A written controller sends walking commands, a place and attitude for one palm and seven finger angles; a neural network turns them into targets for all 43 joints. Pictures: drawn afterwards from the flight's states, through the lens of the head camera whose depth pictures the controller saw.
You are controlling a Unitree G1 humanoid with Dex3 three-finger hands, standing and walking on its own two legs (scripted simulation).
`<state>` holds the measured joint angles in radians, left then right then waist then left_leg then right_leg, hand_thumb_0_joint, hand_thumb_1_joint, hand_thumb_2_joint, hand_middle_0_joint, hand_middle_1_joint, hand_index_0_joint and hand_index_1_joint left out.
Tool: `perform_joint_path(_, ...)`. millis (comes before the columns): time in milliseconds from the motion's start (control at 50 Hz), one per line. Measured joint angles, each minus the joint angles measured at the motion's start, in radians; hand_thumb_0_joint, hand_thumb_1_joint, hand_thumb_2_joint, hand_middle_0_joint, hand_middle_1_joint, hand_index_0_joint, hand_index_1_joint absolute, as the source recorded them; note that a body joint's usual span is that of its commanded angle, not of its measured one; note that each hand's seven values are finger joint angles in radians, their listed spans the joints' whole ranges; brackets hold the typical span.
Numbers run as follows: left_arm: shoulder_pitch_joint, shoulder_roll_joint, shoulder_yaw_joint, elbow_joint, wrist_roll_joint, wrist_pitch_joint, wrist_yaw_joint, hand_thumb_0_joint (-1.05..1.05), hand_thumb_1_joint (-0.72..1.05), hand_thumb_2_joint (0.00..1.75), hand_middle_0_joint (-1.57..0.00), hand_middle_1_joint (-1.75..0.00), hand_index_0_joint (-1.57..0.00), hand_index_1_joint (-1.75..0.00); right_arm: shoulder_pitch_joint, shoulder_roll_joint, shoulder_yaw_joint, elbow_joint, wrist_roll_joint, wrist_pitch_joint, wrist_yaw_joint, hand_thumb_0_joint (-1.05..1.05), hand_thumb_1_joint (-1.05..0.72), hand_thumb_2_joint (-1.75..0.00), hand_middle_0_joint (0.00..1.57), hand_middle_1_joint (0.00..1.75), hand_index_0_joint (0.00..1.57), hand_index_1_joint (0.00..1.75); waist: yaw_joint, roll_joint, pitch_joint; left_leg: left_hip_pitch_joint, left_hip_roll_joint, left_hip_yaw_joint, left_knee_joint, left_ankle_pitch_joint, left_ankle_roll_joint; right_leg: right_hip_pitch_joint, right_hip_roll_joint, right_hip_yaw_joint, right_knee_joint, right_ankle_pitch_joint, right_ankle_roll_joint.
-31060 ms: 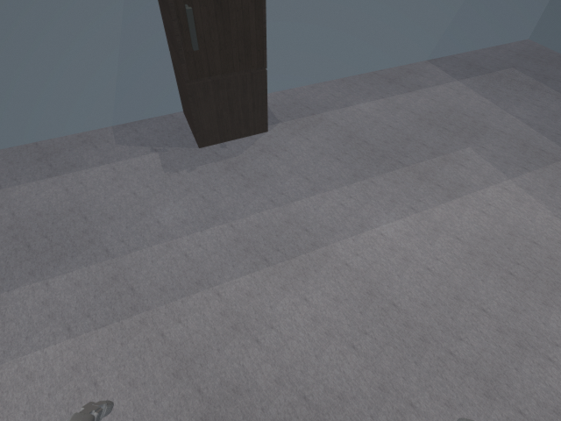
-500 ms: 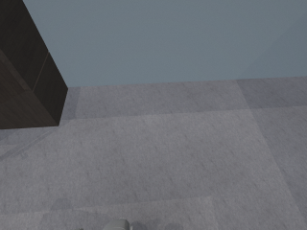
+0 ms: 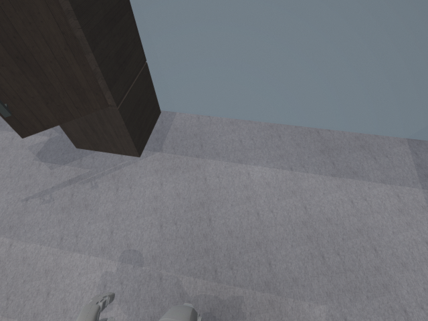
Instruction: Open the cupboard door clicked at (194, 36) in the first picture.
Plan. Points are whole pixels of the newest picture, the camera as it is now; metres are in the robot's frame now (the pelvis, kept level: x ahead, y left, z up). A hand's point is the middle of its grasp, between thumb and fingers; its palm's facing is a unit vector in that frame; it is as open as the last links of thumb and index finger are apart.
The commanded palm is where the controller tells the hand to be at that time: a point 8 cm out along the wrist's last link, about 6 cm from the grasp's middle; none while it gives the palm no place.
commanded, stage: turn to face it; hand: left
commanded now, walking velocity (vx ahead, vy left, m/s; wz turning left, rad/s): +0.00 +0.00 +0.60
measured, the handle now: out of the picture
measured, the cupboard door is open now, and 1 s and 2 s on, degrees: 41 41 41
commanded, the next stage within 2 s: take the last steps up to it in 0.82 s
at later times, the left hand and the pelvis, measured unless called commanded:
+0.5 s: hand out of the picture +0.00 +0.24 -0.17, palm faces +0.34 -0.91 -0.25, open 7.4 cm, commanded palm none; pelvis +0.00 +0.01 +0.00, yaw +18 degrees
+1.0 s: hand out of the picture -0.04 +0.14 -0.15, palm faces +0.51 -0.83 -0.22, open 7.3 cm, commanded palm none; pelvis +0.02 -0.04 +0.01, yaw +30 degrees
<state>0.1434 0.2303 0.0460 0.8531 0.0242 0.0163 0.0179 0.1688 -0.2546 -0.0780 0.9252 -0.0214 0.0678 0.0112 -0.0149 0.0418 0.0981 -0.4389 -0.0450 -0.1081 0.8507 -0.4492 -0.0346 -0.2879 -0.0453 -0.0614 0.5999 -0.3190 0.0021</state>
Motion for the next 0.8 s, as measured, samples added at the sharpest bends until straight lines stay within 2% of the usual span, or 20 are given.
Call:
perform_joint_path(60,0.025,-0.025,-0.012,0.004,-0.002,0.002,0.004,0.0,0.91,0.9,-0.2,-0.3,-0.2,-0.3,-0.005,-0.014,-0.011,0.012,-0.002,0.009,0.01,0.0,-0.9,-0.9,0.2,0.3,0.2,0.3,-0.007,-0.003,0.005,-0.069,0.013,0.064,0.244,0.006,-0.013,0.045,-0.024,-0.039,-0.046,0.014,-0.011)
perform_joint_path(100,0.04,-0.033,-0.015,0.012,-0.001,0.004,0.005,0.0,0.91,0.9,-0.2,-0.3,-0.21,-0.3,-0.007,-0.013,-0.012,0.014,-0.001,0.013,0.015,0.0,-0.91,-0.9,0.2,0.3,0.2,0.3,-0.012,-0.019,0.005,-0.074,0.032,0.098,0.276,0.03,-0.024,0.071,-0.04,-0.065,-0.079,0.025,-0.012)
perform_joint_path(180,0.059,-0.04,-0.018,0.026,0.002,0.002,0.003,0.01,0.91,0.89,-0.2,-0.3,-0.21,-0.3,-0.013,-0.003,-0.006,0.016,0.002,0.015,0.021,0.0,-0.91,-0.9,0.2,0.3,0.2,0.3,-0.007,-0.055,0.008,-0.017,0.061,0.145,0.124,0.025,-0.036,0.102,-0.068,-0.119,-0.104,0.026,-0.008)
perform_joint_path(260,0.075,-0.032,-0.012,0.037,0.006,-0.001,-0.002,0.0,0.9,0.89,-0.2,-0.3,-0.21,-0.3,-0.036,0.005,0.004,0.013,0.005,0.008,0.022,0.0,-0.91,-0.9,0.2,0.3,0.2,0.3,0.016,-0.082,0.019,0.065,0.066,0.182,-0.072,0.017,-0.025,0.098,-0.097,-0.171,-0.059,-0.007,0.005)
perform_joint_path(300,0.087,-0.02,-0.004,0.045,0.003,0.002,-0.005,0.0,0.9,0.89,-0.2,-0.3,-0.21,-0.3,-0.046,0.008,0.009,0.003,0.004,-0.002,0.022,0.0,-0.91,-0.9,0.2,0.3,0.2,0.3,0.022,-0.092,0.018,0.118,0.061,0.196,-0.191,0.081,-0.013,0.084,-0.114,-0.194,-0.006,-0.038,0.017)
perform_joint_path(320,0.099,-0.014,0.0,0.046,0.0,0.006,-0.007,0.0,0.9,0.89,-0.2,-0.3,-0.21,-0.3,-0.046,0.004,0.011,-0.008,0.003,-0.01,0.024,0.0,-0.91,-0.9,0.2,0.3,0.2,0.3,0.023,-0.09,0.009,0.145,0.061,0.193,-0.26,0.165,0.008,0.065,-0.12,-0.205,0.039,-0.062,0.025)
perform_joint_path(340,0.099,-0.003,0.005,0.053,-0.005,0.015,-0.008,0.0,0.9,0.89,-0.2,-0.3,-0.21,-0.3,-0.051,0.008,0.009,-0.014,0.0,-0.021,0.021,0.0,-0.91,-0.9,0.2,0.3,0.2,0.3,0.021,-0.099,0.007,0.13,0.052,0.187,-0.252,0.205,0.037,0.031,-0.126,-0.187,0.117,-0.121,0.042)
perform_joint_path(380,0.086,0.021,0.013,0.067,-0.005,0.043,-0.004,0.01,0.91,0.89,-0.2,-0.3,-0.21,-0.3,-0.058,0.021,0.017,-0.023,-0.002,-0.035,0.015,0.0,-0.91,-0.9,0.2,0.3,0.2,0.3,0.028,-0.117,0.014,0.11,0.04,0.177,-0.21,0.167,0.067,-0.051,-0.104,-0.096,0.3,-0.227,0.056)
perform_joint_path(420,0.073,0.034,0.02,0.077,-0.003,0.057,0.0,0.01,0.91,0.89,-0.2,-0.3,-0.21,-0.3,-0.049,0.029,0.025,-0.03,-0.006,-0.042,0.005,0.0,-0.91,-0.9,0.2,0.3,0.2,0.3,0.028,-0.113,0.007,0.111,0.038,0.158,-0.224,0.152,0.071,-0.118,-0.075,-0.042,0.425,-0.228,0.061)
perform_joint_path(480,0.048,0.041,0.025,0.075,-0.002,0.057,-0.006,0.01,0.91,0.9,-0.2,-0.3,-0.2,-0.3,-0.036,0.033,0.033,-0.027,-0.008,-0.042,-0.01,0.0,-0.9,-0.9,0.2,0.3,0.2,0.3,0.028,-0.091,0.0,0.127,0.035,0.125,-0.283,0.189,0.061,-0.179,-0.053,0.01,0.489,-0.155,0.066)
perform_joint_path(580,0.023,0.04,0.023,0.051,-0.004,0.045,-0.008,0.01,0.91,0.9,-0.2,-0.3,-0.2,-0.3,-0.014,0.04,0.041,-0.011,-0.009,-0.038,-0.012,0.0,-0.9,-0.9,0.2,0.3,0.2,0.3,0.026,-0.06,-0.011,0.145,0.032,0.082,-0.35,0.234,0.054,-0.174,-0.037,0.045,0.381,-0.111,0.069)
perform_joint_path(660,0.012,0.03,0.016,0.038,-0.007,0.036,-0.006,0.01,0.91,0.9,-0.2,-0.3,-0.2,-0.3,-0.001,0.043,0.039,-0.002,-0.011,-0.028,-0.008,0.0,-0.9,-0.9,0.21,0.3,0.2,0.3,0.013,-0.038,-0.017,0.131,0.031,0.048,-0.34,0.236,0.033,-0.093,-0.009,0.04,0.191,-0.1,0.062)
perform_joint_path(700,0.016,0.023,0.011,0.031,-0.009,0.024,-0.006,0.01,0.91,0.9,-0.2,-0.3,-0.2,-0.3,0.008,0.042,0.035,0.001,-0.008,-0.022,-0.007,0.0,-0.9,-0.9,0.21,0.3,0.2,0.3,0.011,-0.033,-0.023,0.111,0.025,0.033,-0.308,0.223,0.017,-0.022,0.005,0.03,0.047,-0.028,0.055)
perform_joint_path(720,0.023,0.02,0.009,0.028,-0.006,0.013,-0.005,0.0,0.91,0.9,-0.2,-0.3,-0.2,-0.3,0.014,0.04,0.031,0.002,-0.003,-0.019,-0.006,0.0,-0.9,-0.9,0.21,0.3,0.2,0.3,0.013,-0.033,-0.029,0.091,0.019,0.03,-0.274,0.206,0.014,0.006,0.004,0.03,-0.019,-0.002,0.04)
perform_joint_path(760,0.027,-0.007,0.0,0.036,0.001,0.002,-0.001,0.0,0.91,0.9,-0.2,-0.3,-0.2,-0.3,0.007,0.026,0.019,0.014,0.001,-0.008,-0.005,0.0,-0.9,-0.9,0.2,0.3,0.2,0.3,0.012,-0.008,-0.015,0.038,0.013,0.023,-0.112,0.047,0.013,0.008,0.01,0.009,0.002,-0.006,0.002)
perform_joint_path(800,0.042,-0.03,-0.01,0.042,0.003,-0.001,0.002,0.0,0.91,0.9,-0.2,-0.3,-0.2,-0.3,0.006,0.015,0.009,0.024,0.0,0.001,-0.003,0.0,-0.9,-0.9,0.2,0.3,0.2,0.3,0.008,-0.002,-0.01,-0.015,0.004,0.044,0.077,-0.01,0.011,0.032,-0.002,-0.013,-0.015,-0.005,-0.016)
